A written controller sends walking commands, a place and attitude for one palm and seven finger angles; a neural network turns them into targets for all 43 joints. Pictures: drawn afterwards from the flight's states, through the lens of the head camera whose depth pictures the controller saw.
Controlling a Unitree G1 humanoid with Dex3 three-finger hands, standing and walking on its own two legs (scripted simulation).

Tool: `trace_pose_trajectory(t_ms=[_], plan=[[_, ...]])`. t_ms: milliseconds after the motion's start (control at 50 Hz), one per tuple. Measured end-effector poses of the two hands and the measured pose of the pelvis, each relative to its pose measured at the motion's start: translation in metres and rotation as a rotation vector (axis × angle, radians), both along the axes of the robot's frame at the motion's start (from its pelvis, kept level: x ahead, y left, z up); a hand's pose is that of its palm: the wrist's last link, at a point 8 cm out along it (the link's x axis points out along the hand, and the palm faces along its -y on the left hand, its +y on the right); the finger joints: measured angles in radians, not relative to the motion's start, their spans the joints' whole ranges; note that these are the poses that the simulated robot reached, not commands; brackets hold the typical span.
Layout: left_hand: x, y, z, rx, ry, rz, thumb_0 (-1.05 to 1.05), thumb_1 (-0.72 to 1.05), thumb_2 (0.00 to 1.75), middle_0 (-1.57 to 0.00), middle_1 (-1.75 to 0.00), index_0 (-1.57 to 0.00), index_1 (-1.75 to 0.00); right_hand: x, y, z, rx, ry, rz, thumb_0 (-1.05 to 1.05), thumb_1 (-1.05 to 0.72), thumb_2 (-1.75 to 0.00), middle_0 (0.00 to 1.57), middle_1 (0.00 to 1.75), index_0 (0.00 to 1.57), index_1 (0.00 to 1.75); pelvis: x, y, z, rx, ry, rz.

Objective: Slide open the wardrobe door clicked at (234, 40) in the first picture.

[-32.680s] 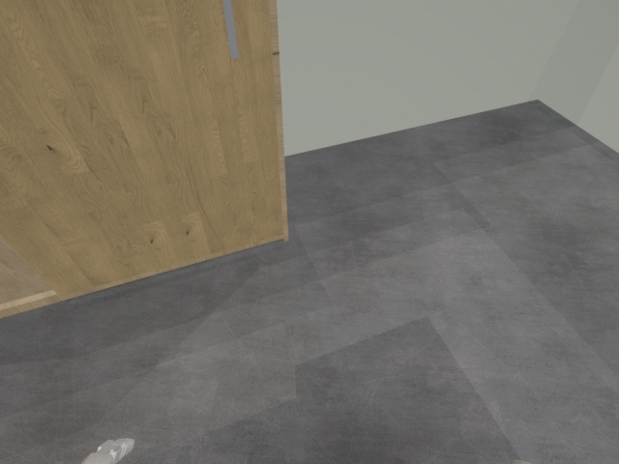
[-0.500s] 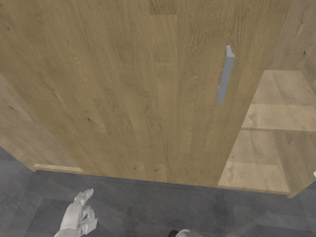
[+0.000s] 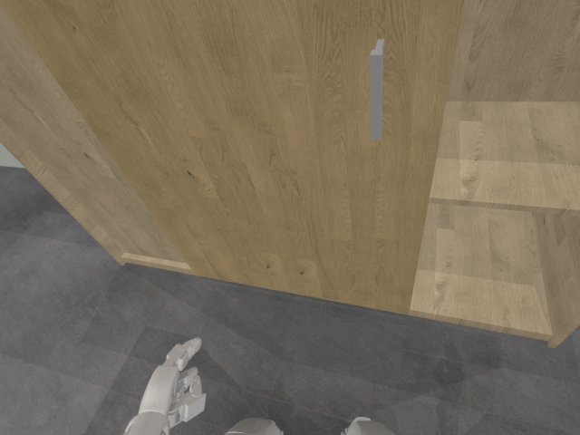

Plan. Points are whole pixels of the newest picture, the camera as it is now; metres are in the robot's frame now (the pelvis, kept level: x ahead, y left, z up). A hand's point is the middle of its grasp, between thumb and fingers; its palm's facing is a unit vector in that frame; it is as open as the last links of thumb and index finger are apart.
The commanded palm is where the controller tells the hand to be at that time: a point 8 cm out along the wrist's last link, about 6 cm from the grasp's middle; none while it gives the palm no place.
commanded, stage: stop stepping back and stand still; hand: right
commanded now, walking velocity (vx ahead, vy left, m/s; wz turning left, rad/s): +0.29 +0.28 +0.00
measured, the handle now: (377, 91) +0.60 -0.12 +0.15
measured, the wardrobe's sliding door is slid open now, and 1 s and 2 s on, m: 0.42 0.42 0.42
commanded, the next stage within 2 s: let the arm hang, fingers relaxed in 1.74 s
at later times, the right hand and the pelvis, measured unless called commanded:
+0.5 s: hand out of the picture +0.11 -0.34 +0.20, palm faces +0.27 +0.93 -0.26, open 7.5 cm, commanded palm +0.04 -0.41 +0.19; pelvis -0.11 -0.12 +0.01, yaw +2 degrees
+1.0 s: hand out of the picture +0.14 -0.39 +0.19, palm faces +0.41 +0.78 -0.47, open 7.4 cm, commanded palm +0.05 -0.45 +0.19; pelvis -0.07 -0.14 +0.00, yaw -3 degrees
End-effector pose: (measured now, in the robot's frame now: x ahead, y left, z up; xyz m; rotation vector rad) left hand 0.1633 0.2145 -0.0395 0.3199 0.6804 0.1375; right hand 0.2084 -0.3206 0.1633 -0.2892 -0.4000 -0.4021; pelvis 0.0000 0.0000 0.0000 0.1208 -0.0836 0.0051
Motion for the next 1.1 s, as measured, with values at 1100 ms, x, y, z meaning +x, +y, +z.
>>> trace_pose_trajectory(t_ms=[1100], plan=[[-0.034,-0.156,-0.048,-0.191,0.051,-0.052,0.01,0.90,0.90,-0.20,-0.30,-0.20,-0.30,-0.100,-0.120,0.067,-0.450,0.155,-0.068,0.01,-0.89,-0.90,0.21,0.30,0.21,0.30,-0.045,-0.143,0.000,-0.091,0.085,-0.078]])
